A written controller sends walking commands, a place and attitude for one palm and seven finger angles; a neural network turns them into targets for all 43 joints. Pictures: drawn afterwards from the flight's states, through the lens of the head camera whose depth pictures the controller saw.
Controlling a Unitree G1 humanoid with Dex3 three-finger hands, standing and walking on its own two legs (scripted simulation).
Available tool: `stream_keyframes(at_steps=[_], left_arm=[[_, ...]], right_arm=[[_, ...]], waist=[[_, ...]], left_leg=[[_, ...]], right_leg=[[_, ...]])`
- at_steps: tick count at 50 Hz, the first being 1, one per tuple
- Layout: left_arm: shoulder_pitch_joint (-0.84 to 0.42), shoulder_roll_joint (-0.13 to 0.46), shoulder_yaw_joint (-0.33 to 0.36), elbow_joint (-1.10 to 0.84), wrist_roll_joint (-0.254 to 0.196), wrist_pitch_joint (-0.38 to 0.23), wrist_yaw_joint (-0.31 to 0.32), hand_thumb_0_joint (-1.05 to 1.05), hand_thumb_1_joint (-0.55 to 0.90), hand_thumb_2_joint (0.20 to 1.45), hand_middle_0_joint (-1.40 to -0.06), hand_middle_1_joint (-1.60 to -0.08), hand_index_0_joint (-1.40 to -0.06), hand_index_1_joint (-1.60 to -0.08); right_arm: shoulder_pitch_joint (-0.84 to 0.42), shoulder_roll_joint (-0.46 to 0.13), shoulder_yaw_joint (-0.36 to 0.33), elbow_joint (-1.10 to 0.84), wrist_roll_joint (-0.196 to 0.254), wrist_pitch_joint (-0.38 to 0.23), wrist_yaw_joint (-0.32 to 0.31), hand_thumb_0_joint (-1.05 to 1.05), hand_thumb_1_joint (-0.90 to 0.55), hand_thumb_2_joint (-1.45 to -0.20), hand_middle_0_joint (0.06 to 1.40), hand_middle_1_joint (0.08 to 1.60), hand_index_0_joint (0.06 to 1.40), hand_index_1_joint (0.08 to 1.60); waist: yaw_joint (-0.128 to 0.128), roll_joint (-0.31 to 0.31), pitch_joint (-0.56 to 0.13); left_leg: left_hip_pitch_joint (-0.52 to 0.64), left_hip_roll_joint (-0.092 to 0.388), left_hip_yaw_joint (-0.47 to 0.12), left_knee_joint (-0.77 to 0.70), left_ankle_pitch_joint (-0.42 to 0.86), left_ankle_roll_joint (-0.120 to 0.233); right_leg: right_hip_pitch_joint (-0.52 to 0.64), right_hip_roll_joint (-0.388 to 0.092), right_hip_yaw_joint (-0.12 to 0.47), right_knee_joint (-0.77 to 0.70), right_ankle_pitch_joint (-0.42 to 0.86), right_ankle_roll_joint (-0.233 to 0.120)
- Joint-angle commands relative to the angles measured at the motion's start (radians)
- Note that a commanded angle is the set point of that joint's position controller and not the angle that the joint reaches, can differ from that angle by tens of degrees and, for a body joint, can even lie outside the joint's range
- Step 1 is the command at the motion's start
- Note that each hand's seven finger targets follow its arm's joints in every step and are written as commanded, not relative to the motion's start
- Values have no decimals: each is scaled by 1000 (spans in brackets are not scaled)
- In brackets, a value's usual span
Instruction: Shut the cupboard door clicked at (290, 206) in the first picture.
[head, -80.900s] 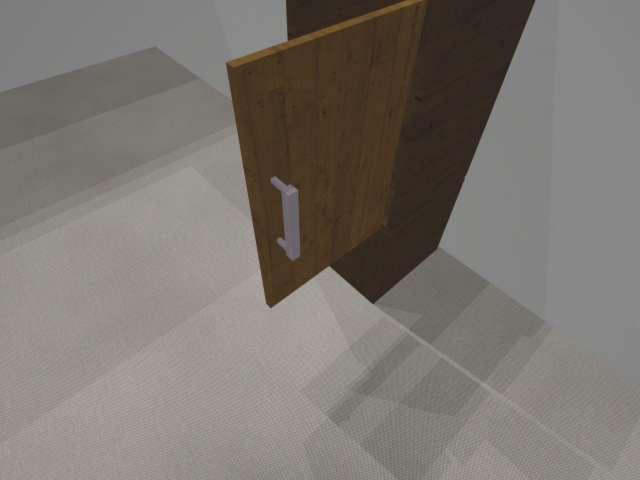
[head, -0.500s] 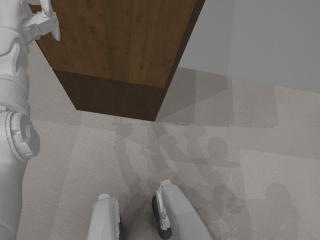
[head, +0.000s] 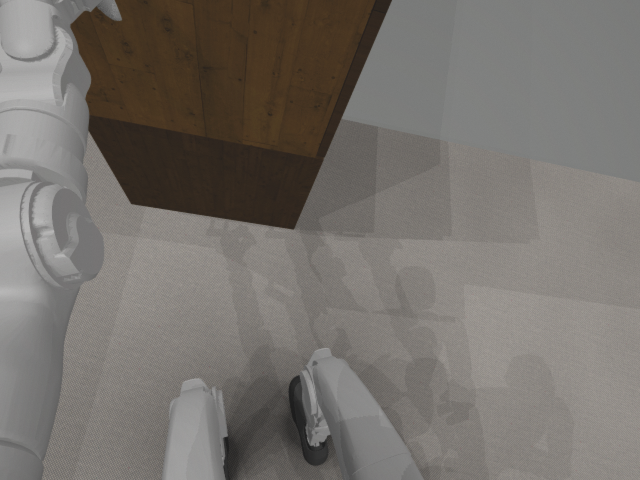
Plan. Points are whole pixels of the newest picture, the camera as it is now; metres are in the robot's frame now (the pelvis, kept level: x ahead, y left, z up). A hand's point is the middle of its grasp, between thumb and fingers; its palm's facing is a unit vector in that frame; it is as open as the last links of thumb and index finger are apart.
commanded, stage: pull the fist back off the door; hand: left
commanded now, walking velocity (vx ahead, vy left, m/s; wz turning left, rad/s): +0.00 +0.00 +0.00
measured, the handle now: out of the picture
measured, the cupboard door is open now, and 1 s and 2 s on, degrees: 0 0 0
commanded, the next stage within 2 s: draw the hand back to the body in 0.72 s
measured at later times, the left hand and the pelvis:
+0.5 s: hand (109, 22) +0.58 +0.12 +0.10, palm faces +0.11 -0.99 -0.02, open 3.1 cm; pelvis +0.05 -0.01 +0.05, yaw +1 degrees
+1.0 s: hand (112, 52) +0.52 +0.11 +0.13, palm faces +0.11 -0.99 -0.05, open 3.1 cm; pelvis +0.04 -0.01 +0.06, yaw +1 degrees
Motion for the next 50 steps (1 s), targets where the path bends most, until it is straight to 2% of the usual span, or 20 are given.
stream_keyframes(at_steps=[1,2,4,6,10,14,16,19,22,29,30,32,33,37,40,42,44,46,48,50], left_arm=[[-546,182,-16,-246,132,-126,123,0,900,900,-1300,-1500,-1300,-1500],[-534,171,-18,-248,114,-134,102,0,900,900,-1300,-1500,-1300,-1500],[-481,224,43,-229,65,-133,57,0,900,900,-1300,-1500,-1300,-1500],[-387,266,93,-259,36,-139,22,0,900,900,-1300,-1500,-1300,-1500],[-198,186,97,-326,-10,-168,-3,0,900,900,-1300,-1500,-1300,-1500],[-99,83,59,-355,-52,-198,-11,0,900,900,-1300,-1500,-1300,-1500],[-81,52,52,-388,-64,-233,-12,0,900,900,-1300,-1500,-1300,-1500],[-18,-24,5,-379,-72,-265,-16,0,900,900,-1300,-1500,-1300,-1500],[21,-72,-28,-421,-75,-299,-18,0,900,900,-1300,-1500,-1300,-1500],[150,-178,-84,-539,-93,-341,3,0,900,900,-1300,-1500,-1300,-1500],[177,-197,-102,-570,-95,-347,8,0,900,900,-1300,-1500,-1300,-1500],[236,-235,-122,-579,-96,-348,20,0,900,900,-1300,-1500,-1300,-1500],[209,-246,-142,-581,-91,-349,26,0,900,900,-1300,-1500,-1300,-1500],[131,-204,-113,-528,-68,-361,56,0,900,900,-1300,-1500,-1300,-1500],[85,-196,-116,-518,-62,-380,59,0,900,900,-1300,-1500,-1300,-1500],[100,-190,-113,-445,-58,-375,53,0,900,900,-1300,-1500,-1300,-1500],[185,-143,-64,-497,-72,-366,39,0,900,900,-1300,-1500,-1300,-1500],[276,-139,-57,-560,-98,-341,13,0,900,900,-1300,-1500,-1300,-1500],[399,-132,-49,-630,-127,-300,-16,0,900,900,-1300,-1500,-1300,-1500],[484,-148,-60,-731,-159,-267,-38,0,900,900,-1300,-1500,-1300,-1500]], right_arm=[[272,-205,-84,-23,-17,27,39,0,-900,-900,200,300,200,300],[268,-204,-89,-31,-10,32,42,0,-900,-900,200,300,200,300],[271,-205,-87,-37,3,40,39,0,-900,-900,200,300,200,300],[275,-199,-84,-57,13,49,33,0,-900,-900,200,300,200,300],[278,-182,-99,-66,25,60,38,0,-900,-900,200,300,200,300],[269,-170,-114,-55,34,67,38,0,-900,-900,200,300,200,300],[265,-167,-125,-46,34,65,34,0,-900,-900,200,300,200,300],[250,-161,-134,-36,35,70,34,0,-900,-900,200,300,200,300],[226,-158,-144,-38,35,76,33,0,-900,-900,200,300,200,300],[162,-150,-163,-60,41,104,31,0,-900,-900,200,300,200,300],[154,-149,-163,-69,41,105,30,0,-900,-900,200,300,200,300],[129,-142,-167,-71,45,110,30,0,-900,-900,200,300,200,300],[116,-141,-165,-68,46,112,29,0,-900,-900,200,300,200,300],[88,-140,-159,-57,42,116,11,0,-900,-900,200,300,200,300],[68,-137,-151,-60,36,108,4,0,-900,-900,200,300,200,300],[59,-137,-147,-52,38,108,2,0,-900,-900,200,300,200,300],[49,-141,-148,-84,45,111,2,0,-900,-900,200,300,200,300],[48,-136,-144,-111,57,116,0,0,-900,-900,200,300,200,300],[44,-131,-141,-141,75,120,-3,0,-900,-900,200,300,200,300],[41,-129,-141,-166,88,117,-13,0,-900,-900,200,300,200,300]], waist=[[-39,288,-629],[-35,286,-635],[-18,221,-643],[28,218,-682],[72,140,-685],[75,58,-577],[81,70,-582],[81,49,-513],[103,112,-540],[146,86,-578],[152,114,-587],[158,72,-562],[145,66,-528],[129,14,-475],[129,41,-493],[124,4,-486],[182,33,-567],[212,34,-620],[241,-15,-585],[247,-65,-570]], left_leg=[[556,21,-41,-207,185,14],[544,16,-28,-211,180,15],[477,13,-2,-219,172,26],[471,13,14,-237,223,26],[508,13,33,-262,298,25],[465,4,64,-292,258,29],[517,1,68,-294,298,27],[548,-3,72,-307,307,23],[637,-5,71,-307,379,13],[745,-6,67,-316,513,0],[772,-5,66,-316,548,-2],[773,-3,68,-324,547,-4],[753,-4,71,-327,510,-3],[680,-15,72,-331,394,5],[670,-23,71,-332,350,7],[644,-21,67,-330,322,6],[673,-27,82,-354,336,4],[724,-24,86,-381,393,2],[706,-25,101,-420,380,6],[714,-24,109,-457,376,14]], right_leg=[[237,8,25,-156,54,-22],[276,11,34,-169,62,-23],[397,16,52,-195,82,-19],[494,16,61,-201,137,-19],[593,21,68,-219,250,-17],[652,20,81,-261,269,-10],[644,16,79,-260,306,-10],[621,15,72,-270,310,-11],[597,10,64,-255,353,-17],[632,4,54,-240,445,-19],[622,4,54,-236,458,-21],[633,3,50,-243,460,-17],[623,1,52,-248,445,-15],[623,-5,63,-250,388,-10],[622,-9,69,-248,354,-14],[616,-9,67,-248,328,-12],[698,-8,77,-259,349,-17],[768,-5,74,-269,404,-18],[862,-1,80,-311,428,-17],[933,1,85,-346,454,-14]])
